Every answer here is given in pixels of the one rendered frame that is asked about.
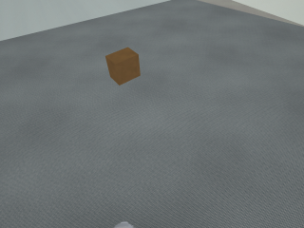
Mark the carton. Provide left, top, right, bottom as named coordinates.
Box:
left=105, top=47, right=141, bottom=86

